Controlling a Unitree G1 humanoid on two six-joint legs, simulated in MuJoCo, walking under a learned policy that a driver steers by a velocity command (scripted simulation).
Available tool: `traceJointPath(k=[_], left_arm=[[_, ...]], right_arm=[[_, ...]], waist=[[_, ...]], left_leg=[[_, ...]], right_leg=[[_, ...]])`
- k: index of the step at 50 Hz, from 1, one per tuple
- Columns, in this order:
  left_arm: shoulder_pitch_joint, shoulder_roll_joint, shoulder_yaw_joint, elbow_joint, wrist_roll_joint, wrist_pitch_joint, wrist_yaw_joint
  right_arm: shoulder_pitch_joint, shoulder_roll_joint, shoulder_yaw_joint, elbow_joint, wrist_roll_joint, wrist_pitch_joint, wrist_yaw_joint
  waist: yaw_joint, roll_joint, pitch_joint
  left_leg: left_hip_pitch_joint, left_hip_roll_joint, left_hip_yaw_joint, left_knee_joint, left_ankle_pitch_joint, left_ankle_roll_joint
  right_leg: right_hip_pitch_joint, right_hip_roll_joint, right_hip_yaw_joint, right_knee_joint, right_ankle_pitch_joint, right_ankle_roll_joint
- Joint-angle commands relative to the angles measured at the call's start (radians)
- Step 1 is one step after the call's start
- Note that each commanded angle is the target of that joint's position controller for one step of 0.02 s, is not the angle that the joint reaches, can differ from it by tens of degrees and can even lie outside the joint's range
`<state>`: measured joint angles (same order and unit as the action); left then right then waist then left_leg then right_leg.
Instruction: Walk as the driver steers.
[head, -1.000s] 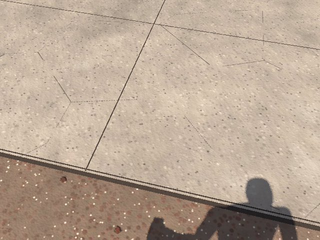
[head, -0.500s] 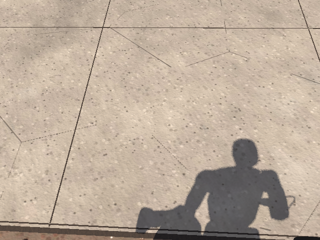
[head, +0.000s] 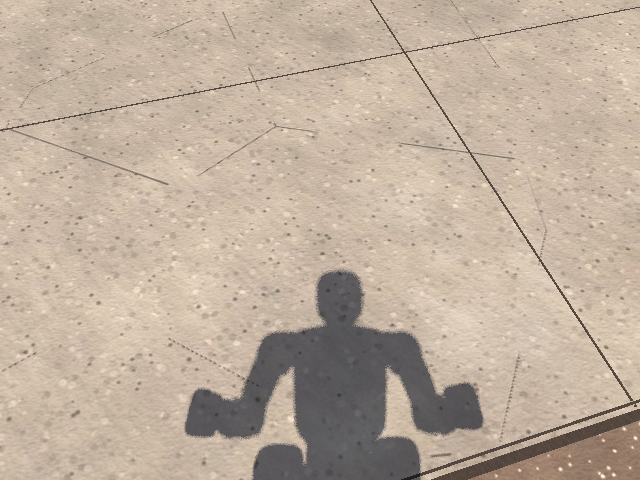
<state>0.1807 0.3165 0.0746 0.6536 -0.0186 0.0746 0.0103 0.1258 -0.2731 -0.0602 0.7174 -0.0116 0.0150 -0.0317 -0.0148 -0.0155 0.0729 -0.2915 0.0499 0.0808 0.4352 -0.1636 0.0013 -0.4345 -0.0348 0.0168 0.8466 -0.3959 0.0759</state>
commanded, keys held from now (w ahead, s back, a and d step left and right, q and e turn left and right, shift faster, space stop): no key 0.26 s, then w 0.54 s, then w+q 0.20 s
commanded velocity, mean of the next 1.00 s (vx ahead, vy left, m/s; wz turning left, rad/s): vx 0.26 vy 0.00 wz -0.09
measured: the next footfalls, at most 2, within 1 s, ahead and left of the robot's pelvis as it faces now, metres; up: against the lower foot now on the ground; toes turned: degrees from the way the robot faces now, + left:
right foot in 0.08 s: +0.04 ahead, -0.13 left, +0.00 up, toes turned -3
left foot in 0.54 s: +0.08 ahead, +0.09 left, +0.00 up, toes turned -4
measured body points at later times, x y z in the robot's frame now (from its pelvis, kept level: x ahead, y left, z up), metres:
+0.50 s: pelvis +0.03 -0.03 +0.00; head +0.04 -0.03 +0.45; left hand +0.16 +0.23 -0.11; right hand +0.14 -0.32 -0.10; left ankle +0.03 +0.09 -0.73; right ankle +0.00 -0.13 -0.74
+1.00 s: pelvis +0.24 -0.07 -0.02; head +0.28 -0.07 +0.43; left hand +0.50 +0.14 -0.08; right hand +0.16 -0.35 -0.15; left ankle +0.04 +0.09 -0.73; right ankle +0.36 -0.19 -0.74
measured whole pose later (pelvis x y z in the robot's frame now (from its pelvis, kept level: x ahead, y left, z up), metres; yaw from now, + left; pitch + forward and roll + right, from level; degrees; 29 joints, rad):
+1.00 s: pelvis +0.24 -0.07 -0.02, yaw -1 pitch +2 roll +0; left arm -0.01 0.26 0.04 0.65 -0.01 -0.09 -0.04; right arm 0.47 -0.29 -0.05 0.92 0.01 -0.04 -0.01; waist -0.09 -0.01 0.05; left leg 0.08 0.04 -0.04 0.41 -0.49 -0.01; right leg -0.50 -0.01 -0.01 0.51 -0.03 -0.03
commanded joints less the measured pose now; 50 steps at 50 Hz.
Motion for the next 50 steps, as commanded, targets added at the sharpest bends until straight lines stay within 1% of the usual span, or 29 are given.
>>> traceJointPath(k=[1, 3, 4, 5, 6, 7, 8, 10, 12, 13, 15, 17, 21, 25, 26, 27, 28, 29, 30, 31, 32, 34, 37, 40, 42, 45, 47, 49, 50], left_arm=[[0.02, 0.085, 0.025, -0.076, 0.005, -0.01, -0.013], [0.092, 0.079, 0.03, -0.044, 0.012, -0.013, -0.018], [0.111, 0.108, 0.037, -0.04, 0.018, -0.015, -0.014], [0.112, 0.206, 0.052, -0.062, 0.023, -0.015, 0.004], [0.09, 0.215, 0.047, -0.081, 0.052, -0.032, -0.001], [0.07, 0.182, 0.038, -0.075, 0.062, -0.051, -0.006], [0.023, 0.152, 0.029, -0.063, 0.053, -0.065, -0.006], [-0.045, 0.104, 0.01, -0.058, 0.03, -0.076, 0.0], [-0.052, 0.06, -0.009, -0.046, 0.035, -0.081, 0.006], [-0.052, 0.054, -0.011, -0.039, 0.035, -0.082, 0.008], [-0.005, 0.06, -0.007, -0.012, 0.026, -0.079, 0.011], [0.044, 0.124, 0.012, 0.015, 0.02, -0.074, 0.011], [0.068, 0.141, 0.02, 0.043, 0.008, -0.088, 0.009], [0.019, 0.133, 0.019, 0.051, -0.008, -0.093, 0.001], [0.009, 0.116, 0.015, 0.051, -0.008, -0.093, -0.002], [-0.007, 0.076, 0.003, 0.047, 0.0, -0.097, -0.006], [-0.053, 0.001, -0.02, 0.026, 0.015, -0.105, -0.013], [-0.068, -0.001, -0.017, -0.021, 0.009, -0.124, -0.012], [-0.087, 0.088, 0.006, -0.02, -0.002, -0.138, -0.009], [-0.055, 0.104, 0.014, -0.007, -0.016, -0.147, -0.017], [-0.033, 0.096, 0.014, 0.01, -0.016, -0.151, -0.021], [-0.061, 0.083, 0.015, 0.006, 0.002, -0.156, -0.029], [-0.099, 0.034, 0.0, -0.005, 0.009, -0.157, -0.037], [-0.181, -0.006, -0.019, -0.032, 0.004, -0.16, -0.045], [-0.239, -0.006, -0.022, -0.055, 0.002, -0.164, -0.052], [-0.245, 0.032, -0.012, -0.069, -0.004, -0.172, -0.059], [-0.186, 0.071, 0.004, -0.057, -0.003, -0.177, -0.057], [0.068, 0.139, 0.042, 0.011, -0.002, -0.173, -0.037], [0.248, 0.213, 0.061, 0.037, 0.015, -0.166, -0.022]], right_arm=[[-0.025, -0.197, -0.053, -0.052, 0.017, -0.009, 0.005], [-0.03, -0.184, -0.048, -0.035, 0.038, -0.005, 0.008], [0.023, -0.147, -0.037, -0.008, 0.037, -0.007, 0.013], [0.05, -0.063, -0.008, -0.028, -0.019, -0.012, 0.026], [-0.036, -0.111, -0.025, -0.06, -0.011, -0.013, 0.013], [-0.065, -0.155, -0.039, -0.054, 0.008, -0.007, 0.004], [-0.044, -0.155, -0.045, -0.037, 0.017, -0.001, 0.0], [0.008, -0.146, -0.049, 0.006, 0.005, 0.012, -0.009], [0.034, -0.124, -0.044, 0.021, 0.012, 0.01, -0.006], [0.034, -0.111, -0.039, 0.024, 0.015, 0.008, -0.004], [0.003, -0.089, -0.023, 0.024, 0.015, 0.002, 0.006], [-0.053, -0.113, -0.023, 0.004, 0.025, -0.009, 0.014], [-0.061, -0.124, -0.022, 0.009, 0.034, -0.05, 0.029], [0.034, -0.096, -0.015, 0.066, 0.034, -0.087, 0.047], [0.088, -0.098, -0.018, 0.093, 0.03, -0.091, 0.047], [0.168, -0.111, -0.023, 0.121, 0.031, -0.092, 0.044], [0.272, -0.158, -0.031, 0.142, 0.029, -0.093, 0.036], [0.299, -0.269, -0.058, 0.147, 0.026, -0.093, 0.039], [0.286, -0.219, -0.047, 0.134, 0.02, -0.101, 0.04], [0.245, -0.173, -0.032, 0.121, 0.019, -0.109, 0.036], [0.213, -0.159, -0.026, 0.108, 0.017, -0.113, 0.037], [0.192, -0.141, -0.016, 0.102, 0.018, -0.111, 0.038], [0.201, -0.145, -0.013, 0.104, 0.015, -0.102, 0.033], [0.23, -0.165, -0.016, 0.113, 0.019, -0.097, 0.025], [0.284, -0.175, -0.018, 0.131, 0.027, -0.094, 0.023], [0.29, -0.193, -0.028, 0.14, 0.041, -0.086, 0.019], [0.277, -0.21, -0.037, 0.139, 0.041, -0.079, 0.016], [0.262, -0.19, -0.029, 0.131, 0.028, -0.072, 0.015], [0.277, -0.112, -0.002, 0.101, -0.002, -0.072, 0.016]], waist=[[0.004, 0.193, -0.179], [0.046, 0.166, -0.172], [0.043, 0.084, -0.161], [-0.004, -0.23, -0.181], [0.055, -0.253, -0.163], [0.064, -0.169, -0.142], [0.035, -0.146, -0.12], [0.005, -0.132, -0.114], [-0.009, -0.127, -0.138], [-0.007, -0.125, -0.143], [0.032, -0.125, -0.147], [0.076, -0.154, -0.084], [0.086, -0.114, -0.031], [0.015, -0.078, -0.047], [-0.014, -0.064, -0.068], [-0.048, -0.047, -0.099], [-0.088, 0.077, -0.123], [-0.079, 0.292, -0.092], [-0.098, 0.207, -0.029], [-0.065, 0.164, 0.005], [-0.048, 0.152, 0.007], [-0.039, 0.118, 0.026], [-0.042, 0.112, 0.013], [-0.067, 0.111, 0.023], [-0.085, 0.104, 0.041], [-0.05, 0.116, 0.049], [0.0, 0.13, 0.007], [0.135, 0.124, -0.169], [0.189, -0.004, -0.348]], left_leg=[[0.14, 0.247, -0.162, -0.09, 0.257, 0.215], [0.08, 0.217, -0.125, -0.014, 0.182, 0.157], [-0.014, 0.17, -0.07, 0.078, 0.056, 0.078], [-0.231, 0.048, 0.048, 0.354, -0.33, -0.038], [-0.307, -0.018, -0.049, 0.523, -0.505, -0.066], [-0.295, 0.001, -0.1, 0.623, -0.459, -0.062], [-0.295, 0.008, -0.117, 0.643, -0.386, -0.056], [-0.268, 0.013, -0.125, 0.646, -0.272, -0.072], [-0.204, 0.006, -0.122, 0.63, -0.208, -0.089], [-0.192, 0.011, -0.121, 0.569, -0.194, -0.093], [-0.162, 0.016, -0.102, 0.408, -0.165, -0.09], [-0.196, -0.002, -0.078, 0.339, -0.212, -0.073], [-0.207, 0.005, -0.082, 0.222, -0.252, -0.017], [0.033, -0.032, -0.03, 0.017, -0.099, 0.04], [0.147, -0.046, -0.022, -0.026, -0.054, 0.05], [0.284, -0.013, -0.066, -0.031, -0.059, 0.065], [0.413, 0.132, -0.26, -0.1, -0.144, 0.112], [0.457, 0.307, -0.574, -0.213, -0.336, 0.235], [0.43, 0.357, -0.672, -0.261, -0.431, 0.296], [0.428, 0.323, -0.618, -0.262, -0.453, 0.273], [0.427, 0.28, -0.549, -0.272, -0.409, 0.245], [0.392, 0.24, -0.429, -0.293, -0.199, 0.211], [0.32, 0.17, -0.269, -0.314, 0.072, 0.197], [0.227, 0.126, -0.164, -0.325, 0.161, 0.179], [0.205, 0.143, -0.18, -0.328, 0.157, 0.184], [0.269, 0.194, -0.221, -0.285, 0.204, 0.17], [0.308, 0.21, -0.232, -0.204, 0.367, 0.149], [0.211, 0.129, -0.176, 0.106, 0.543, 0.098], [-0.001, 0.058, -0.144, 0.432, 0.232, 0.061]], right_leg=[[0.1, 0.014, -0.045, -0.145, 0.04, -0.036], [0.242, 0.051, -0.074, -0.366, 0.186, -0.09], [0.348, 0.014, 0.007, -0.463, 0.302, -0.128], [0.484, -0.256, 0.342, -0.488, 0.615, -0.22], [0.33, -0.373, 0.441, -0.517, 0.634, -0.393], [0.283, -0.316, 0.38, -0.538, 0.537, -0.389], [0.271, -0.252, 0.306, -0.537, 0.473, -0.335], [0.269, -0.193, 0.227, -0.528, 0.497, -0.281], [0.27, -0.165, 0.179, -0.518, 0.581, -0.282], [0.29, -0.157, 0.166, -0.512, 0.581, -0.28], [0.323, -0.145, 0.189, -0.56, 0.262, -0.278], [0.334, -0.181, 0.292, -0.633, -0.022, -0.303], [0.36, -0.228, 0.374, -0.668, -0.115, -0.319], [0.236, -0.174, 0.295, -0.632, -0.062, -0.293], [0.177, -0.145, 0.266, -0.593, -0.053, -0.274], [0.087, -0.11, 0.227, -0.517, -0.044, -0.241], [-0.053, -0.024, 0.12, -0.285, -0.039, -0.18], [-0.268, 0.084, -0.032, -0.062, -0.115, -0.123], [-0.38, 0.037, 0.027, 0.124, -0.2, -0.109], [-0.434, -0.003, 0.063, 0.196, -0.113, -0.117], [-0.45, -0.025, 0.052, 0.219, -0.034, -0.119], [-0.447, -0.064, 0.044, 0.182, 0.096, -0.108], [-0.359, -0.055, -0.012, 0.054, 0.237, -0.063], [-0.221, -0.026, -0.049, -0.154, 0.38, -0.049], [-0.158, -0.002, -0.052, -0.239, 0.425, -0.049], [-0.129, 0.001, -0.005, -0.317, 0.411, -0.076], [-0.03, 0.02, -0.006, -0.335, 0.353, -0.102], [0.353, 0.035, -0.028, -0.342, 0.336, -0.152], [0.67, -0.176, 0.187, -0.295, 0.284, -0.208]])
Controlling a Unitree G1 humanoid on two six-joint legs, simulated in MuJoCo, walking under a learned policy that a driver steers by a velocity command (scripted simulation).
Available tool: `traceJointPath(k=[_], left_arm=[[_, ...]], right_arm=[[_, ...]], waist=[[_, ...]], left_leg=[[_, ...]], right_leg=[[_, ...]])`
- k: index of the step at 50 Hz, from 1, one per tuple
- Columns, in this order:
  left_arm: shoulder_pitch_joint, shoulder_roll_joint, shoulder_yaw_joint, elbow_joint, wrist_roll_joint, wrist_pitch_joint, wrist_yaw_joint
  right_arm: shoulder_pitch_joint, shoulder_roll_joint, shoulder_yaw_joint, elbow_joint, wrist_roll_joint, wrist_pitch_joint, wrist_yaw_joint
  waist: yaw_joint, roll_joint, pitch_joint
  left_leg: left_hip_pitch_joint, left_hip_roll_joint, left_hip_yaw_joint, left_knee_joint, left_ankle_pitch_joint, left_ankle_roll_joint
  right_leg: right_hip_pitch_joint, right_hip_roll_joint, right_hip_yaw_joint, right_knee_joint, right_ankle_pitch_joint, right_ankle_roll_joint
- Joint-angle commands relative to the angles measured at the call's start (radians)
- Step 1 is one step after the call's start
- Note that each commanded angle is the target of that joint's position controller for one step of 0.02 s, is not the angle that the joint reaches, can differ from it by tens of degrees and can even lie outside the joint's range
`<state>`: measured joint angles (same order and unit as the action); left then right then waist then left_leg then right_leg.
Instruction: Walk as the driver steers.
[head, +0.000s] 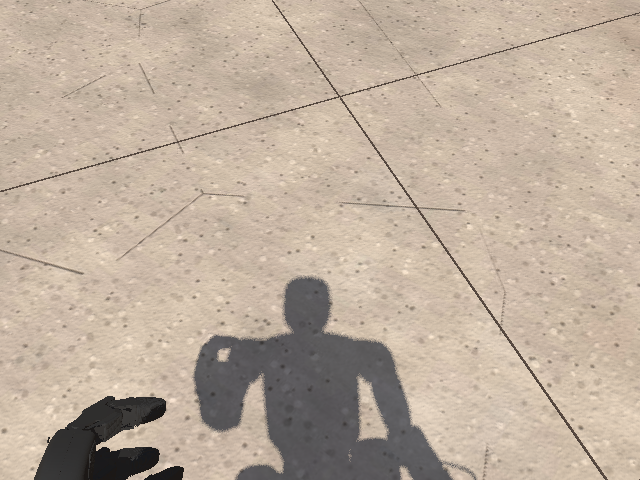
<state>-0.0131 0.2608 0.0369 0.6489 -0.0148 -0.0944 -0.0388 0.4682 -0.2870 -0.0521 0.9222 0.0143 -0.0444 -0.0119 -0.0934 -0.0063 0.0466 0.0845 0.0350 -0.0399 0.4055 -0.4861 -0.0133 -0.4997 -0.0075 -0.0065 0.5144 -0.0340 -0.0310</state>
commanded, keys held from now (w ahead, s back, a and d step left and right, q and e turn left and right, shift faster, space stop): w+q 0.90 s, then w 0.10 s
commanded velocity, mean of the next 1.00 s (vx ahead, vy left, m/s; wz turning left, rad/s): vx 0.49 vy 0.00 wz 0.52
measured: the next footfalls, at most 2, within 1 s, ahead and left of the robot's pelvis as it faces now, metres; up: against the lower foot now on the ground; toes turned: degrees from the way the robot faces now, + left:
left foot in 0.52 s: +0.41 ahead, +0.18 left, +0.00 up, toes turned +21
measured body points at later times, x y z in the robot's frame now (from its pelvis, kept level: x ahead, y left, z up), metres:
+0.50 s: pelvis +0.26 +0.03 +0.00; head +0.29 +0.06 +0.45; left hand +0.21 +0.32 -0.13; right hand +0.53 -0.14 -0.08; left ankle +0.37 +0.17 -0.71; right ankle +0.13 -0.12 -0.72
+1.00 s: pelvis +0.54 +0.13 +0.01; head +0.55 +0.16 +0.46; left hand +0.61 +0.46 -0.06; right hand +0.73 -0.10 -0.09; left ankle +0.37 +0.16 -0.72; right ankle +0.73 +0.10 -0.71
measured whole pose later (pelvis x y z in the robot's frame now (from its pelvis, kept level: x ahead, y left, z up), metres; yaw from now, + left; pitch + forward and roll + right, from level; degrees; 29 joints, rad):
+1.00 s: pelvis +0.54 +0.13 +0.01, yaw +33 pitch +2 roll +0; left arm 0.02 0.29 0.04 0.71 0.00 -0.11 -0.04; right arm 0.38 -0.30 -0.08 0.73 0.02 -0.03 -0.02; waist -0.08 -0.04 0.01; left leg -0.05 -0.10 -0.20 0.44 -0.42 0.06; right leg -0.49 0.00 0.05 0.47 0.01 0.02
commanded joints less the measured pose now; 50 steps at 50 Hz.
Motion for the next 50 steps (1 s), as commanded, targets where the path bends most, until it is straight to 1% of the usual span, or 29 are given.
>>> traceJointPath(k=[1, 2, 3, 4, 5, 7, 9, 11, 16, 19, 21, 23, 24, 25, 26, 27, 28, 29, 30, 31, 32, 33, 35, 37, 42, 45, 47, 49, 50], left_arm=[[0.448, 0.316, 0.099, 0.054, 0.03, 0.007, 0.017], [0.406, 0.205, 0.073, 0.044, 0.023, 0.004, 0.015], [0.338, 0.157, 0.057, 0.047, 0.013, 0.002, 0.019], [0.28, 0.138, 0.051, 0.051, 0.014, -0.001, 0.02], [0.239, 0.115, 0.048, 0.059, 0.022, -0.006, 0.018], [0.191, 0.089, 0.046, 0.074, 0.03, -0.021, 0.019], [0.178, 0.096, 0.052, 0.094, 0.023, -0.034, 0.021], [0.182, 0.119, 0.06, 0.112, 0.026, -0.038, 0.027], [0.216, 0.165, 0.071, 0.136, 0.024, -0.022, 0.042], [0.273, 0.192, 0.08, 0.158, 0.01, -0.003, 0.045], [0.295, 0.207, 0.086, 0.17, -0.002, 0.014, 0.045], [0.288, 0.234, 0.094, 0.169, -0.011, 0.03, 0.047], [0.279, 0.249, 0.098, 0.166, -0.017, 0.038, 0.048], [0.262, 0.253, 0.098, 0.161, -0.023, 0.047, 0.049], [0.263, 0.228, 0.086, 0.155, -0.02, 0.049, 0.052], [0.308, 0.123, 0.053, 0.121, 0.022, 0.04, 0.053], [0.331, 0.067, 0.025, 0.075, 0.021, 0.003, 0.043], [0.202, 0.172, 0.048, 0.057, -0.018, -0.026, 0.032], [0.159, 0.174, 0.046, 0.038, -0.035, -0.042, 0.028], [0.164, 0.16, 0.044, 0.052, -0.014, -0.049, 0.037], [0.176, 0.171, 0.052, 0.063, 0.009, -0.045, 0.043], [0.195, 0.174, 0.055, 0.069, 0.015, -0.032, 0.04], [0.204, 0.151, 0.052, 0.069, 0.027, -0.012, 0.039], [0.152, 0.128, 0.045, 0.051, 0.032, 0.0, 0.041], [-0.023, 0.092, 0.025, 0.004, 0.019, -0.008, 0.027], [-0.07, 0.116, 0.03, -0.017, 0.008, -0.021, 0.014], [-0.049, 0.136, 0.037, -0.011, 0.008, -0.03, 0.004], [0.009, 0.151, 0.046, 0.003, 0.01, -0.039, 0.001], [0.088, 0.167, 0.058, 0.026, 0.015, -0.044, 0.006]], right_arm=[[0.09, 0.024, 0.02, -0.119, 0.005, -0.028, -0.001], [0.022, -0.107, -0.01, -0.105, 0.035, -0.037, 0.002], [-0.076, -0.152, -0.027, -0.135, 0.047, -0.037, 0.002], [-0.119, -0.139, -0.026, -0.14, 0.034, -0.037, -0.002], [-0.132, -0.124, -0.03, -0.14, 0.019, -0.033, -0.003], [-0.098, -0.085, -0.031, -0.132, 0.024, -0.007, 0.001], [-0.124, -0.061, -0.029, -0.152, 0.02, 0.016, 0.001], [-0.171, -0.059, -0.029, -0.179, 0.013, 0.026, 0.0], [-0.312, -0.042, -0.015, -0.227, 0.008, 0.009, 0.033], [-0.41, -0.037, -0.007, -0.274, 0.009, 0.008, 0.053], [-0.446, -0.048, -0.009, -0.304, 0.009, 0.009, 0.063], [-0.431, -0.074, -0.022, -0.323, 0.008, 0.013, 0.069], [-0.38, -0.098, -0.035, -0.32, 0.008, 0.018, 0.068], [-0.26, -0.134, -0.059, -0.295, 0.011, 0.021, 0.064], [-0.082, -0.198, -0.096, -0.247, 0.014, 0.028, 0.049], [0.0, -0.305, -0.125, -0.227, 0.02, 0.038, 0.027], [-0.052, -0.34, -0.116, -0.277, 0.013, 0.016, 0.037], [-0.06, -0.239, -0.087, -0.283, 0.007, -0.003, 0.05], [-0.088, -0.203, -0.076, -0.275, 0.002, -0.016, 0.05], [-0.155, -0.176, -0.068, -0.281, 0.003, -0.022, 0.048], [-0.209, -0.141, -0.057, -0.293, -0.002, -0.023, 0.043], [-0.236, -0.128, -0.05, -0.311, -0.013, -0.023, 0.038], [-0.232, -0.14, -0.054, -0.313, -0.009, -0.028, 0.028], [-0.203, -0.163, -0.06, -0.302, -0.004, -0.029, 0.014], [-0.14, -0.177, -0.065, -0.276, 0.004, -0.015, -0.006], [-0.1, -0.174, -0.066, -0.254, 0.011, -0.008, -0.007], [-0.093, -0.157, -0.062, -0.244, 0.008, -0.003, -0.012], [-0.096, -0.152, -0.061, -0.235, 0.003, 0.003, -0.013], [-0.106, -0.136, -0.055, -0.237, 0.001, 0.006, -0.011]], waist=[[0.17, -0.328, -0.478], [0.201, -0.236, -0.371], [0.192, -0.178, -0.212], [0.163, -0.098, -0.141], [0.134, -0.088, -0.099], [0.089, -0.11, -0.074], [0.075, -0.085, -0.029], [0.074, -0.058, 0.005], [0.121, -0.019, 0.041], [0.161, -0.006, 0.069], [0.165, -0.013, 0.074], [0.135, -0.04, 0.037], [0.1, -0.061, -0.01], [0.026, -0.062, -0.08], [-0.062, -0.034, -0.173], [-0.037, 0.176, -0.241], [0.036, 0.268, -0.398], [-0.031, 0.117, -0.353], [-0.011, 0.1, -0.224], [0.038, 0.016, -0.152], [0.075, 0.026, -0.117], [0.099, 0.048, -0.108], [0.11, 0.042, -0.101], [0.1, 0.034, -0.073], [0.032, 0.084, -0.028], [0.017, 0.095, -0.023], [0.027, 0.113, -0.031], [0.056, 0.145, -0.036], [0.099, 0.146, -0.069]], left_leg=[[-0.668, -0.081, -0.046, 0.775, -0.094, 0.033], [-0.754, -0.027, -0.122, 0.886, -0.074, 0.037], [-0.811, 0.016, -0.089, 0.901, 0.014, 0.045], [-0.777, 0.06, -0.071, 0.872, 0.097, 0.046], [-0.737, 0.088, -0.075, 0.828, 0.152, 0.045], [-0.657, 0.117, -0.076, 0.793, 0.203, 0.041], [-0.68, 0.129, -0.072, 0.761, 0.222, 0.029], [-0.741, 0.133, -0.082, 0.695, 0.292, 0.016], [-0.743, 0.11, -0.009, 0.412, 0.516, 0.014], [-0.764, 0.098, 0.035, 0.3, 0.512, 0.035], [-0.778, 0.084, 0.06, 0.255, 0.455, 0.058], [-0.708, 0.033, 0.109, 0.235, 0.359, 0.092], [-0.624, -0.008, 0.141, 0.239, 0.305, 0.114], [-0.467, -0.059, 0.168, 0.214, 0.294, 0.144], [-0.192, -0.099, 0.148, 0.167, 0.339, 0.183], [0.106, 0.109, -0.218, 0.13, 0.304, 0.278], [0.295, 0.297, -0.799, -0.065, 0.079, 0.458], [0.276, 0.295, -0.754, -0.143, 0.059, 0.399], [0.158, 0.263, -0.607, -0.14, 0.121, 0.361], [0.012, 0.216, -0.489, -0.131, 0.234, 0.324], [-0.097, 0.178, -0.402, -0.138, 0.349, 0.305], [-0.164, 0.157, -0.365, -0.158, 0.413, 0.301], [-0.23, 0.139, -0.312, -0.18, 0.531, 0.314], [-0.271, 0.114, -0.257, -0.191, 0.568, 0.307], [-0.325, 0.055, -0.211, -0.176, 0.419, 0.236], [-0.28, 0.084, -0.276, -0.122, 0.374, 0.225], [-0.21, 0.116, -0.315, -0.069, 0.38, 0.215], [-0.172, 0.136, -0.338, -0.015, 0.461, 0.2], [-0.171, 0.101, -0.321, 0.062, 0.568, 0.18]], right_leg=[[0.939, -0.42, 0.693, -0.144, -0.392, -0.237], [0.833, -0.389, 0.722, -0.241, -0.525, -0.206], [0.703, -0.363, 0.548, -0.249, -0.488, -0.168], [0.574, -0.327, 0.428, -0.266, -0.345, -0.152], [0.474, -0.29, 0.331, -0.289, -0.236, -0.143], [0.376, -0.257, 0.203, -0.348, -0.145, -0.143], [0.328, -0.263, 0.125, -0.393, -0.09, -0.159], [0.33, -0.269, 0.065, -0.418, -0.057, -0.168], [0.384, -0.243, -0.103, -0.427, 0.028, -0.148], [0.478, -0.267, -0.149, -0.406, 0.053, -0.137], [0.557, -0.286, -0.169, -0.364, 0.112, -0.121], [0.606, -0.292, -0.198, -0.26, 0.378, -0.1], [0.618, -0.287, -0.213, -0.159, 0.558, -0.088], [0.591, -0.266, -0.235, 0.016, 0.67, -0.069], [0.458, -0.224, -0.255, 0.261, 0.6, -0.029], [0.11, -0.13, -0.256, 0.617, -0.011, 0.031], [-0.181, 0.061, -0.018, 0.871, -0.584, 0.064], [-0.29, 0.005, 0.106, 0.902, -0.521, 0.042], [-0.321, -0.035, 0.091, 0.843, -0.431, 0.017], [-0.268, -0.081, 0.092, 0.751, -0.356, 0.013], [-0.197, -0.109, 0.097, 0.668, -0.307, 0.018], [-0.139, -0.121, 0.101, 0.639, -0.274, 0.024], [-0.106, -0.113, 0.082, 0.566, -0.238, 0.056], [-0.122, -0.096, 0.068, 0.453, -0.154, 0.088], [-0.043, -0.025, 0.056, 0.096, 0.12, 0.108], [-0.015, -0.007, 0.08, 0.014, 0.128, 0.091], [-0.004, -0.012, 0.087, -0.017, 0.086, 0.067], [0.057, -0.01, 0.065, -0.032, 0.005, 0.031], [0.166, 0.008, 0.036, -0.072, -0.003, 0.003]])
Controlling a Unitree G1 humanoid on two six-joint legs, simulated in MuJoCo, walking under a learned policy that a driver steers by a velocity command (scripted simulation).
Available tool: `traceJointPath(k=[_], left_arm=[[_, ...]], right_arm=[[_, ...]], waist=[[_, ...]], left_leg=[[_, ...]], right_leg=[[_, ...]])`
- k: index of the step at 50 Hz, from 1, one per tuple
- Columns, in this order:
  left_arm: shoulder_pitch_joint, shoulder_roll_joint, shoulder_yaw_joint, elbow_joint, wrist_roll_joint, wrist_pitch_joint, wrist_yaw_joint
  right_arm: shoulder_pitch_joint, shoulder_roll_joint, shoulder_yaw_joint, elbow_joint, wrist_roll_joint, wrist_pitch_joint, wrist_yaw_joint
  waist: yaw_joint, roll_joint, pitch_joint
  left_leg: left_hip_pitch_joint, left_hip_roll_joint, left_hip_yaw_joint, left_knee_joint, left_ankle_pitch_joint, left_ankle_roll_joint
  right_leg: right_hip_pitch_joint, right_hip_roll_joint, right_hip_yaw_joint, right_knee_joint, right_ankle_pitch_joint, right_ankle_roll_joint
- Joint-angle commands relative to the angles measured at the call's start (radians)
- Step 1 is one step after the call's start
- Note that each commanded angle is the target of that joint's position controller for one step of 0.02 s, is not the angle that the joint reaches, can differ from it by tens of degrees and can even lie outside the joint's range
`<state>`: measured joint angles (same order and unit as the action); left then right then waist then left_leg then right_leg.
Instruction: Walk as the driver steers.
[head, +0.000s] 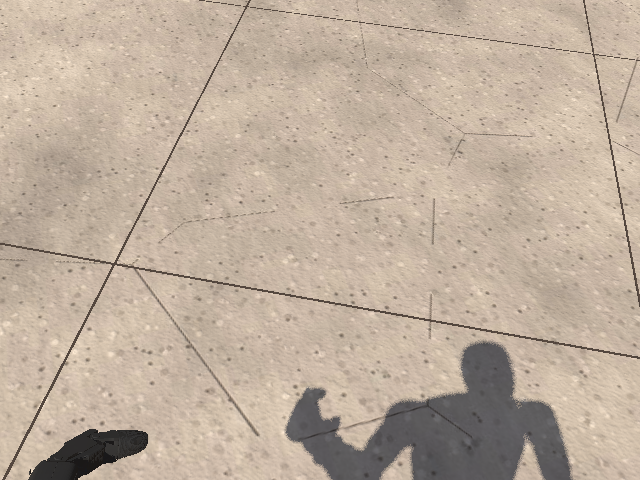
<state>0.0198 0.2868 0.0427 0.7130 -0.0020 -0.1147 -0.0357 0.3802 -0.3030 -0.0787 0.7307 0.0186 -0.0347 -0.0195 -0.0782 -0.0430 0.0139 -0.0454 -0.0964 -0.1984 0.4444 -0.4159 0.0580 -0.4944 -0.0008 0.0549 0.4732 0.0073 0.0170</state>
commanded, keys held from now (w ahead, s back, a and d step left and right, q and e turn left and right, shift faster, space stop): w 0.66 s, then w+e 0.34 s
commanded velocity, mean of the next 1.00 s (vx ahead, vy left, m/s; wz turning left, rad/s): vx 0.50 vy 0.00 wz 0.00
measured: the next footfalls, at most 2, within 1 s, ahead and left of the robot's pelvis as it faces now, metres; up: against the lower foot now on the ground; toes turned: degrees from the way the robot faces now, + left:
right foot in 0.02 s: +0.18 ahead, -0.13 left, +0.00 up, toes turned +3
left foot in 0.52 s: +0.45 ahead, +0.14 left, +0.00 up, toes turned +4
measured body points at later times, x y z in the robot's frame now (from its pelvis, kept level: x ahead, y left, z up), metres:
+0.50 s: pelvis +0.28 +0.01 +0.00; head +0.31 +0.02 +0.45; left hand +0.23 +0.29 -0.13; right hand +0.54 -0.19 -0.06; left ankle +0.41 +0.14 -0.72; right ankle +0.14 -0.13 -0.73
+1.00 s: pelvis +0.55 +0.03 +0.00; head +0.57 +0.03 +0.45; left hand +0.76 +0.26 -0.10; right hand +0.55 -0.25 -0.12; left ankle +0.41 +0.14 -0.73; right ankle +0.71 -0.10 -0.70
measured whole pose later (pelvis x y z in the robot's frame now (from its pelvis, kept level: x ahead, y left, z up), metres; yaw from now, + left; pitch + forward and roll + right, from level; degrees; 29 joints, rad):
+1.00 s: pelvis +0.55 +0.03 +0.00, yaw -5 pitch +2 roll +2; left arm 0.09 0.26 0.03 0.75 -0.02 -0.05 -0.05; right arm 0.33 -0.29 -0.06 0.84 0.00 -0.07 0.00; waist -0.07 -0.04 0.02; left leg 0.09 -0.05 0.16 0.20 -0.33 0.02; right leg -0.62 -0.06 0.00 0.60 0.02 -0.04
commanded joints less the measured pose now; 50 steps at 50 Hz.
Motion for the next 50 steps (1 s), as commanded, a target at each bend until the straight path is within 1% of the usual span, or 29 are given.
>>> traceJointPath(k=[1, 2, 3, 4, 5, 6, 7, 8, 10, 12, 15, 17, 19, 22, 24, 25, 26, 27, 28, 29, 30, 31, 32, 34, 36, 39, 43, 48, 50], left_arm=[[0.171, 0.176, 0.066, -0.02, 0.016, -0.029, 0.008], [0.307, 0.256, 0.086, -0.002, 0.032, -0.027, 0.012], [0.383, 0.247, 0.09, 0.047, 0.006, -0.014, -0.001], [0.343, 0.167, 0.067, 0.037, -0.017, -0.011, -0.003], [0.289, 0.13, 0.054, 0.025, -0.009, -0.001, 0.002], [0.244, 0.113, 0.045, 0.024, 0.002, 0.005, 0.004], [0.218, 0.092, 0.036, 0.025, 0.01, 0.006, 0.008], [0.209, 0.083, 0.031, 0.028, 0.015, 0.005, 0.01], [0.223, 0.089, 0.031, 0.043, 0.004, 0.0, 0.013], [0.242, 0.125, 0.04, 0.058, -0.006, -0.001, 0.018], [0.267, 0.151, 0.044, 0.075, -0.013, 0.009, 0.024], [0.299, 0.16, 0.044, 0.091, -0.018, 0.016, 0.025], [0.344, 0.166, 0.043, 0.112, -0.022, 0.025, 0.025], [0.373, 0.177, 0.045, 0.136, -0.026, 0.042, 0.028], [0.361, 0.197, 0.051, 0.141, -0.026, 0.053, 0.034], [0.346, 0.197, 0.049, 0.139, -0.028, 0.058, 0.036], [0.345, 0.171, 0.038, 0.13, -0.018, 0.058, 0.039], [0.363, 0.096, 0.011, 0.094, 0.008, 0.05, 0.04], [0.453, 0.033, -0.01, 0.091, -0.003, 0.029, 0.035], [0.38, 0.141, 0.016, 0.091, -0.025, 0.017, 0.027], [0.299, 0.163, 0.023, 0.067, -0.036, 0.008, 0.022], [0.26, 0.147, 0.021, 0.065, -0.027, 0.006, 0.025], [0.251, 0.14, 0.025, 0.065, -0.013, 0.011, 0.026], [0.293, 0.101, 0.021, 0.08, -0.015, 0.032, 0.024], [0.279, 0.078, 0.016, 0.079, -0.016, 0.053, 0.027], [0.194, 0.07, 0.016, 0.053, -0.015, 0.059, 0.026], [0.079, 0.05, 0.007, 0.018, -0.015, 0.048, 0.008], [-0.037, 0.046, 0.002, -0.055, -0.016, 0.046, -0.02], [-0.033, 0.06, 0.009, -0.078, -0.015, 0.047, -0.033]], right_arm=[[-0.019, -0.079, -0.011, -0.054, -0.011, -0.005, 0.002], [0.083, -0.027, 0.007, -0.067, -0.007, -0.011, 0.001], [0.149, -0.031, 0.015, -0.062, 0.014, -0.02, -0.001], [0.066, -0.121, -0.004, -0.061, 0.024, -0.024, 0.0], [-0.042, -0.138, -0.007, -0.081, 0.018, -0.025, 0.001], [-0.11, -0.127, -0.004, -0.1, 0.001, -0.029, 0.003], [-0.129, -0.115, -0.007, -0.106, -0.01, -0.031, 0.007], [-0.116, -0.097, -0.004, -0.103, -0.009, -0.032, 0.012], [-0.101, -0.06, 0.005, -0.097, -0.008, -0.029, 0.016], [-0.157, -0.038, 0.017, -0.12, -0.015, -0.031, 0.017], [-0.248, -0.016, 0.03, -0.139, -0.015, -0.041, 0.025], [-0.31, -0.011, 0.034, -0.15, -0.009, -0.046, 0.033], [-0.364, -0.016, 0.033, -0.165, -0.002, -0.05, 0.041], [-0.41, -0.034, 0.027, -0.188, 0.002, -0.054, 0.054], [-0.359, -0.064, 0.014, -0.179, -0.001, -0.057, 0.057], [-0.258, -0.091, -0.003, -0.149, -0.006, -0.056, 0.053], [-0.108, -0.14, -0.027, -0.107, -0.011, -0.053, 0.044], [0.05, -0.22, -0.045, -0.085, -0.03, -0.045, 0.032], [0.066, -0.247, -0.046, -0.071, -0.023, -0.042, 0.039], [0.036, -0.154, -0.022, -0.074, -0.01, -0.042, 0.041], [-0.027, -0.128, -0.011, -0.078, -0.007, -0.044, 0.041], [-0.085, -0.115, -0.006, -0.081, -0.015, -0.045, 0.043], [-0.123, -0.093, 0.0, -0.083, -0.023, -0.048, 0.047], [-0.153, -0.076, 0.003, -0.076, -0.026, -0.06, 0.048], [-0.152, -0.088, -0.003, -0.053, -0.024, -0.075, 0.045], [-0.123, -0.105, -0.009, -0.018, -0.034, -0.08, 0.033], [-0.1, -0.127, -0.012, 0.013, -0.029, -0.078, 0.021], [-0.031, -0.145, -0.021, 0.068, -0.013, -0.048, 0.013], [-0.043, -0.161, -0.026, 0.071, -0.009, -0.029, 0.005]], waist=[[0.138, 0.15, -0.144], [0.137, -0.049, -0.306], [0.132, -0.288, -0.349], [0.156, -0.148, -0.21], [0.161, -0.063, -0.108], [0.144, -0.014, -0.03], [0.118, -0.019, -0.007], [0.098, -0.041, -0.006], [0.086, -0.059, -0.016], [0.096, -0.042, -0.001], [0.126, -0.028, 0.008], [0.15, -0.027, 0.018], [0.17, -0.028, 0.028], [0.163, -0.037, 0.044], [0.116, -0.047, 0.013], [0.054, -0.038, -0.047], [-0.014, -0.017, -0.151], [-0.051, 0.138, -0.304], [0.0, 0.36, -0.394], [-0.024, 0.243, -0.292], [-0.011, 0.195, -0.162], [0.017, 0.119, -0.103], [0.045, 0.111, -0.06], [0.09, 0.133, -0.059], [0.1, 0.123, -0.032], [0.076, 0.095, 0.009], [0.032, 0.085, 0.041], [-0.006, 0.074, 0.072], [0.017, 0.096, 0.052]], left_leg=[[-0.091, 0.178, -0.114, 0.208, 0.517, 0.077], [-0.368, 0.061, -0.013, 0.541, 0.288, 0.005], [-0.616, -0.005, 0.028, 0.786, -0.161, -0.037], [-0.72, 0.049, -0.014, 0.869, -0.121, -0.034], [-0.731, 0.091, 0.023, 0.873, -0.042, -0.03], [-0.717, 0.122, 0.053, 0.82, 0.016, -0.028], [-0.682, 0.16, 0.06, 0.752, 0.065, -0.026], [-0.633, 0.179, 0.073, 0.71, 0.092, -0.028], [-0.606, 0.193, 0.104, 0.636, 0.106, -0.039], [-0.63, 0.205, 0.128, 0.524, 0.158, -0.056], [-0.597, 0.198, 0.156, 0.324, 0.327, -0.066], [-0.549, 0.176, 0.178, 0.214, 0.419, -0.07], [-0.527, 0.16, 0.188, 0.154, 0.457, -0.066], [-0.527, 0.147, 0.183, 0.089, 0.398, -0.035], [-0.43, 0.121, 0.203, 0.052, 0.343, -0.003], [-0.278, 0.096, 0.228, 0.019, 0.351, 0.022], [-0.044, 0.122, 0.205, 0.033, 0.368, 0.056], [0.276, 0.351, -0.09, 0.052, 0.347, 0.143], [0.438, 0.498, -0.5, -0.086, 0.164, 0.266], [0.375, 0.461, -0.465, -0.124, 0.054, 0.231], [0.244, 0.423, -0.315, -0.144, 0.112, 0.198], [0.123, 0.38, -0.223, -0.169, 0.207, 0.182], [0.032, 0.349, -0.159, -0.199, 0.305, 0.178], [-0.062, 0.325, -0.077, -0.255, 0.386, 0.183], [-0.105, 0.324, 0.004, -0.297, 0.433, 0.189], [-0.098, 0.315, 0.106, -0.327, 0.458, 0.168], [-0.078, 0.298, 0.227, -0.348, 0.467, 0.125], [0.119, 0.356, 0.279, -0.278, 0.567, 0.103], [0.176, 0.368, 0.305, -0.188, 0.796, 0.081]], right_leg=[[0.364, -0.069, 0.031, -0.007, -0.042, -0.096], [0.727, -0.272, 0.351, 0.001, -0.124, -0.229], [0.852, -0.396, 0.732, -0.155, -0.396, -0.327], [0.764, -0.376, 0.702, -0.199, -0.562, -0.292], [0.645, -0.337, 0.551, -0.203, -0.522, -0.254], [0.518, -0.294, 0.441, -0.225, -0.411, -0.242], [0.446, -0.261, 0.37, -0.243, -0.315, -0.234], [0.401, -0.233, 0.319, -0.262, -0.242, -0.227], [0.374, -0.216, 0.248, -0.292, -0.136, -0.241], [0.368, -0.221, 0.194, -0.321, -0.047, -0.258], [0.368, -0.192, 0.102, -0.336, 0.01, -0.236], [0.366, -0.177, 0.057, -0.33, 0.027, -0.218], [0.395, -0.194, 0.054, -0.32, 0.029, -0.211], [0.482, -0.239, 0.068, -0.278, 0.07, -0.192], [0.519, -0.246, 0.056, -0.197, 0.231, -0.17], [0.503, -0.216, 0.018, -0.077, 0.376, -0.149], [0.41, -0.167, -0.021, 0.113, 0.374, -0.119], [0.144, -0.083, -0.074, 0.46, 0.049, -0.069], [-0.139, 0.051, -0.006, 0.706, -0.584, -0.038], [-0.251, -0.013, 0.06, 0.795, -0.572, -0.045], [-0.282, -0.057, 0.032, 0.779, -0.474, -0.054], [-0.248, -0.093, 0.013, 0.735, -0.391, -0.05], [-0.211, -0.117, 0.012, 0.684, -0.338, -0.041], [-0.127, -0.138, 0.015, 0.644, -0.285, -0.024], [-0.141, -0.143, 0.017, 0.601, -0.232, -0.006], [-0.196, -0.13, 0.046, 0.458, -0.072, 0.005], [-0.15, -0.095, 0.0, 0.239, 0.115, -0.009], [-0.218, -0.074, -0.041, 0.126, 0.028, -0.053], [-0.183, -0.041, -0.088, 0.111, -0.079, -0.082]])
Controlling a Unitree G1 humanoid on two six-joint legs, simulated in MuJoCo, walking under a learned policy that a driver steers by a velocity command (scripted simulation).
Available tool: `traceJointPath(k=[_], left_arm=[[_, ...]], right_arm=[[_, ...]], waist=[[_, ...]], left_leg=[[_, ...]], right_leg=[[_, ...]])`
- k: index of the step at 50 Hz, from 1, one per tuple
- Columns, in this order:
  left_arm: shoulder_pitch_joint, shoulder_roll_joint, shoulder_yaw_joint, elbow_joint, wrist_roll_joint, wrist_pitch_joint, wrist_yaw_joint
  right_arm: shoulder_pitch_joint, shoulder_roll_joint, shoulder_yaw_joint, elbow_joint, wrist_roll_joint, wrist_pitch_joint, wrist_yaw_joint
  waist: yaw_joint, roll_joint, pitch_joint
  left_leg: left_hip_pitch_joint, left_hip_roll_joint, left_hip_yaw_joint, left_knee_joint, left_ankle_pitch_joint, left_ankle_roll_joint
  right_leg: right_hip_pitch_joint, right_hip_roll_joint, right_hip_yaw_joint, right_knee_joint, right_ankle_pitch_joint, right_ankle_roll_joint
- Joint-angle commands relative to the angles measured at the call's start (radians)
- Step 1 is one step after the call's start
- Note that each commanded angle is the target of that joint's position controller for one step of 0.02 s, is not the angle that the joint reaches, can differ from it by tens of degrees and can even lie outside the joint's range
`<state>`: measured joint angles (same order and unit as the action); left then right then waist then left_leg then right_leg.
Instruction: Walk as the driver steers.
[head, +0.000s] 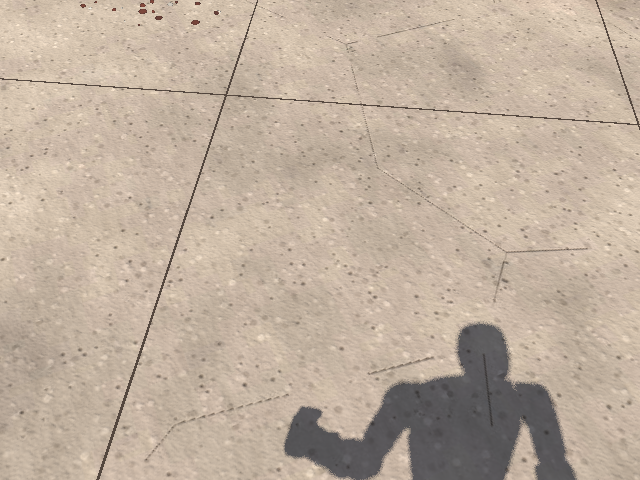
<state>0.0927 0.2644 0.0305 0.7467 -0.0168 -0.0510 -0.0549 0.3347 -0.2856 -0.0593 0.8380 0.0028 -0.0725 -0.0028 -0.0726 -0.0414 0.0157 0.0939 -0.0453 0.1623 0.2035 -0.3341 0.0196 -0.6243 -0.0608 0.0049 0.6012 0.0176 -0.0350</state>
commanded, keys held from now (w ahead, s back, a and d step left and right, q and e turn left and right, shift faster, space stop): w+e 0.02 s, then e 0.64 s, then w+e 0.22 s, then w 0.12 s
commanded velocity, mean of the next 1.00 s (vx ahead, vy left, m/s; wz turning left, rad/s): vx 0.21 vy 0.00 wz -0.54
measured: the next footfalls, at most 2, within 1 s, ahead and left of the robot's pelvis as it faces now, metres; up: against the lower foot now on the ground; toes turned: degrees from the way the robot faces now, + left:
right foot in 0.06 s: +0.22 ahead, -0.11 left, +0.00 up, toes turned -4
left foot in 0.54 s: +0.36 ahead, +0.07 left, +0.00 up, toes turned -25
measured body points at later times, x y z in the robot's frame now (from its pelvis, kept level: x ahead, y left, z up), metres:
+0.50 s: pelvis +0.20 -0.02 +0.00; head +0.24 -0.03 +0.45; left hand +0.41 +0.23 -0.09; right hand +0.30 -0.32 -0.09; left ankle +0.33 +0.10 -0.72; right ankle +0.18 -0.11 -0.73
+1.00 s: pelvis +0.26 -0.06 +0.00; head +0.26 -0.09 +0.45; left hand +0.53 +0.10 -0.09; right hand +0.19 -0.37 -0.12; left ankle +0.32 +0.08 -0.71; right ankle +0.19 -0.13 -0.73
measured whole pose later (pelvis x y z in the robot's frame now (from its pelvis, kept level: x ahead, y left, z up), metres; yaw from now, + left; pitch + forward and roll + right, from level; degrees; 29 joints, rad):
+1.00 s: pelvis +0.26 -0.06 +0.00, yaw -34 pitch +2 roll +1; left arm 0.26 0.29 0.06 0.67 -0.01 0.00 -0.02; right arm 0.23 -0.33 -0.08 0.76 0.02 -0.03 0.01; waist -0.02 0.04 -0.02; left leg -0.35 0.09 0.05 0.77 -0.45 -0.01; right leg -0.27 0.01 -0.03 0.56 -0.32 -0.06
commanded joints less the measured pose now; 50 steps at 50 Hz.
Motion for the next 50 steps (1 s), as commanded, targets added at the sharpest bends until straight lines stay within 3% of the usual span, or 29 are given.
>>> traceJointPath(k=[1, 2, 3, 4, 5, 6, 7, 8, 9, 10, 13, 16, 23, 26, 27, 28, 29, 30, 31, 33, 35, 37, 43, 45, 46, 47, 48, 49, 50], left_arm=[[-0.073, 0.1, 0.03, -0.114, 0.001, -0.014, -0.016], [0.019, 0.133, 0.05, -0.099, 0.005, -0.011, -0.016], [0.174, 0.185, 0.08, -0.063, 0.007, -0.012, -0.006], [0.3, 0.279, 0.107, -0.047, 0.013, -0.005, 0.015], [0.24, 0.331, 0.108, -0.086, 0.014, -0.004, 0.021], [0.26, 0.255, 0.091, -0.101, 0.012, 0.001, 0.022], [0.213, 0.214, 0.079, -0.109, 0.015, 0.0, 0.025], [0.166, 0.197, 0.077, -0.107, 0.005, 0.0, 0.027], [0.124, 0.168, 0.07, -0.117, -0.002, 0.004, 0.035], [0.101, 0.17, 0.068, -0.128, 0.011, 0.009, 0.04], [0.07, 0.195, 0.08, -0.134, 0.02, 0.016, 0.048], [0.074, 0.212, 0.087, -0.129, 0.006, 0.038, 0.068], [0.085, 0.203, 0.085, -0.134, 0.001, 0.082, 0.087], [0.046, 0.175, 0.075, -0.154, -0.007, 0.086, 0.09], [0.091, 0.123, 0.059, -0.161, 0.007, 0.083, 0.088], [0.184, 0.098, 0.054, -0.17, 0.006, 0.078, 0.087], [0.198, 0.187, 0.075, -0.157, 0.016, 0.071, 0.084], [0.181, 0.236, 0.095, -0.14, 0.003, 0.077, 0.083], [0.172, 0.23, 0.1, -0.123, -0.003, 0.092, 0.088], [0.154, 0.186, 0.091, -0.131, -0.007, 0.115, 0.089], [0.118, 0.139, 0.076, -0.155, -0.012, 0.116, 0.08], [0.065, 0.128, 0.069, -0.186, -0.009, 0.107, 0.069], [0.078, 0.131, 0.066, -0.183, 0.0, 0.079, 0.037], [0.134, 0.118, 0.066, -0.157, -0.001, 0.074, 0.031], [0.197, 0.109, 0.067, -0.122, 0.0, 0.07, 0.032], [0.288, 0.12, 0.075, -0.084, -0.004, 0.066, 0.038], [0.397, 0.178, 0.089, -0.064, -0.003, 0.059, 0.05], [0.398, 0.311, 0.11, -0.088, 0.009, 0.041, 0.046], [0.374, 0.25, 0.095, -0.096, 0.017, 0.016, 0.043]], right_arm=[[-0.007, -0.194, -0.049, -0.041, 0.008, 0.018, -0.019], [-0.024, -0.203, -0.051, -0.049, 0.004, 0.03, -0.028], [-0.039, -0.195, -0.046, -0.061, 0.005, 0.039, -0.039], [-0.014, -0.159, -0.029, -0.093, -0.018, 0.028, -0.044], [0.089, -0.042, 0.013, -0.125, -0.036, -0.001, -0.02], [0.022, -0.152, -0.01, -0.111, -0.014, -0.03, -0.002], [-0.075, -0.16, -0.011, -0.151, 0.019, -0.038, 0.002], [-0.106, -0.143, -0.008, -0.156, 0.011, -0.037, -0.007], [-0.119, -0.155, -0.016, -0.155, -0.009, -0.026, -0.019], [-0.106, -0.154, -0.019, -0.159, -0.011, -0.009, -0.022], [-0.06, -0.112, -0.01, -0.155, -0.016, 0.022, -0.032], [-0.106, -0.096, -0.004, -0.165, -0.02, 0.032, -0.036], [-0.24, -0.113, -0.012, -0.208, -0.005, 0.03, -0.016], [-0.174, -0.134, -0.028, -0.193, -0.006, 0.009, -0.012], [-0.15, -0.196, -0.042, -0.2, -0.023, 0.008, -0.02], [-0.174, -0.255, -0.056, -0.2, -0.05, 0.025, -0.024], [-0.137, -0.201, -0.049, -0.199, -0.044, 0.03, -0.023], [-0.155, -0.15, -0.034, -0.211, -0.036, 0.032, -0.024], [-0.19, -0.124, -0.029, -0.215, -0.028, 0.038, -0.025], [-0.23, -0.116, -0.023, -0.218, -0.016, 0.05, -0.031], [-0.196, -0.127, -0.031, -0.205, -0.019, 0.062, -0.039], [-0.166, -0.148, -0.041, -0.197, -0.011, 0.064, -0.045], [-0.174, -0.208, -0.068, -0.183, 0.016, 0.039, -0.013], [-0.184, -0.202, -0.065, -0.17, 0.032, 0.039, -0.001], [-0.182, -0.178, -0.058, -0.161, 0.034, 0.04, 0.003], [-0.174, -0.126, -0.041, -0.152, 0.024, 0.037, 0.009], [-0.21, -0.035, -0.009, -0.173, -0.006, 0.028, 0.023], [-0.266, -0.052, -0.013, -0.24, -0.003, 0.009, 0.022], [-0.301, -0.131, -0.032, -0.242, 0.025, -0.01, 0.022]], waist=[[0.035, 0.119, 0.012], [0.089, 0.134, -0.041], [0.17, 0.11, -0.122], [0.203, -0.028, -0.24], [0.097, -0.254, -0.393], [0.176, -0.076, -0.475], [0.171, -0.04, -0.348], [0.133, 0.057, -0.208], [0.107, 0.069, -0.154], [0.074, 0.04, -0.123], [0.033, -0.001, -0.12], [0.046, -0.023, -0.159], [0.087, -0.092, -0.136], [0.037, -0.109, -0.121], [0.061, 0.007, -0.171], [0.131, 0.289, -0.157], [0.095, 0.295, -0.179], [0.085, 0.206, -0.156], [0.093, 0.154, -0.128], [0.095, 0.163, -0.085], [0.066, 0.205, -0.083], [0.031, 0.242, -0.082], [0.04, 0.222, -0.063], [0.078, 0.197, -0.05], [0.105, 0.166, -0.052], [0.139, 0.106, -0.069], [0.178, -0.107, -0.083], [0.172, -0.246, -0.026], [0.187, -0.153, 0.01]], left_leg=[[0.049, 0.314, -0.039, 0.13, 0.903, 0.105], [0.037, 0.296, -0.018, 0.277, 1.08, 0.084], [-0.052, 0.249, 0.012, 0.498, 1.082, 0.042], [-0.315, 0.184, 0.014, 0.823, 0.693, -0.014], [-0.725, -0.051, -0.095, 1.219, -0.275, -0.09], [-0.762, 0.011, -0.294, 1.272, -0.285, -0.067], [-0.796, 0.054, -0.283, 1.232, -0.228, -0.05], [-0.807, 0.09, -0.255, 1.139, -0.171, -0.053], [-0.775, 0.117, -0.248, 1.062, -0.131, -0.06], [-0.703, 0.121, -0.249, 1.032, -0.106, -0.066], [-0.636, 0.099, -0.228, 0.883, -0.06, -0.105], [-0.605, 0.07, -0.227, 0.731, 0.072, -0.127], [-0.544, 0.013, -0.269, 0.456, 0.11, -0.111], [-0.379, 0.041, -0.269, 0.175, 0.292, -0.059], [-0.229, 0.227, -0.405, 0.169, 0.463, 0.011], [-0.123, 0.425, -0.647, 0.167, 0.736, 0.189], [-0.119, 0.496, -0.753, 0.153, 0.733, 0.279], [-0.147, 0.443, -0.637, 0.172, 0.681, 0.257], [-0.177, 0.372, -0.525, 0.18, 0.612, 0.209], [-0.238, 0.309, -0.406, 0.157, 0.529, 0.175], [-0.237, 0.268, -0.341, 0.086, 0.246, 0.167], [-0.212, 0.293, -0.353, 0.036, 0.049, 0.178], [-0.303, 0.335, -0.273, -0.003, -0.076, 0.165], [-0.352, 0.327, -0.237, 0.037, -0.127, 0.146], [-0.41, 0.302, -0.204, 0.094, -0.149, 0.129], [-0.505, 0.259, -0.149, 0.213, -0.164, 0.091], [-0.688, 0.165, -0.035, 0.561, -0.186, 0.003], [-0.996, 0.039, -0.082, 0.783, -0.273, -0.031], [-1.042, 0.107, -0.196, 0.896, -0.226, -0.014]], right_leg=[[0.014, 0.053, -0.074, -0.009, -0.145, -0.049], [0.133, 0.096, -0.102, -0.015, -0.173, -0.069], [0.355, 0.131, -0.096, -0.088, -0.069, -0.101], [0.68, -0.04, 0.154, -0.072, 0.209, -0.173], [1.019, -0.318, 0.696, -0.136, 0.368, -0.411], [1.018, -0.295, 0.656, -0.162, 0.417, -0.385], [0.912, -0.253, 0.488, -0.157, 0.473, -0.342], [0.746, -0.199, 0.387, -0.182, 0.478, -0.298], [0.63, -0.169, 0.339, -0.211, 0.443, -0.275], [0.517, -0.145, 0.32, -0.241, 0.448, -0.272], [0.384, -0.106, 0.263, -0.263, 0.516, -0.272], [0.362, -0.069, 0.241, -0.237, 0.459, -0.232], [0.405, -0.051, 0.391, -0.167, 0.127, -0.168], [0.404, 0.001, 0.437, -0.073, 0.029, -0.102], [0.319, 0.061, 0.369, 0.07, -0.208, -0.051], [0.104, 0.222, 0.191, 0.255, -0.66, 0.015], [0.031, 0.17, 0.155, 0.48, -0.72, 0.065], [0.018, 0.136, 0.157, 0.586, -0.648, 0.084], [0.013, 0.116, 0.14, 0.623, -0.584, 0.104], [0.022, 0.093, 0.105, 0.625, -0.498, 0.128], [0.025, 0.075, 0.037, 0.52, -0.424, 0.128], [0.022, 0.049, 0.012, 0.414, -0.418, 0.119], [0.246, 0.032, -0.064, 0.108, -0.395, 0.032], [0.362, 0.048, -0.091, -0.042, -0.324, -0.004], [0.471, 0.076, -0.11, -0.113, -0.3, -0.022], [0.621, 0.081, -0.079, -0.155, -0.325, -0.044], [0.765, -0.119, 0.226, -0.278, -0.427, -0.105], [0.776, -0.321, 0.659, -0.399, -0.615, -0.283], [0.722, -0.334, 0.668, -0.435, -0.664, -0.314]])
